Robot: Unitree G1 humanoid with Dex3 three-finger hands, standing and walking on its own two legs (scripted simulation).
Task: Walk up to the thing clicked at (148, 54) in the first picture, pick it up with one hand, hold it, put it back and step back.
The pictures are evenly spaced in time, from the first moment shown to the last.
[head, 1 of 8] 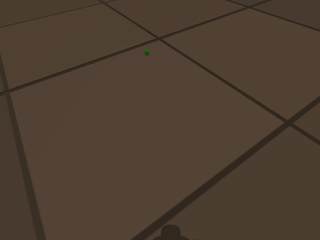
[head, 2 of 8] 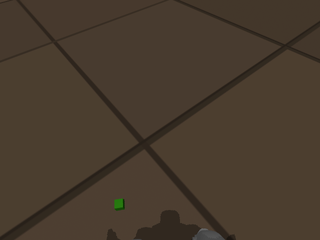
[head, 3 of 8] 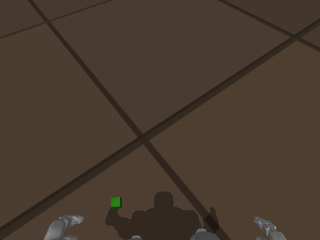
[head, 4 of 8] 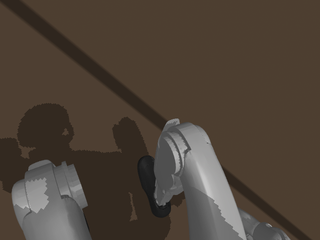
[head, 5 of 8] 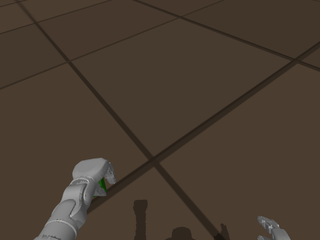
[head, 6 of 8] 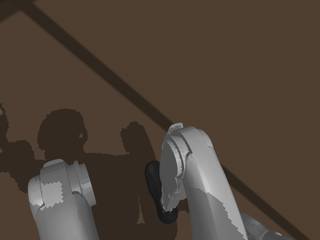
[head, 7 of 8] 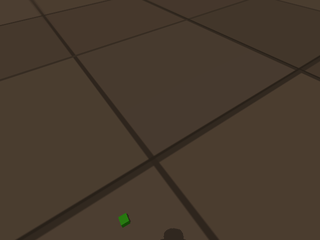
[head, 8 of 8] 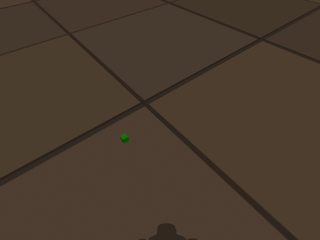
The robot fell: no
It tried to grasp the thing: yes
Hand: left
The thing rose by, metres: 0.69
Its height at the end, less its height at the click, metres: +0.00
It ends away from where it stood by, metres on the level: 0.01
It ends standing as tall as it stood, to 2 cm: yes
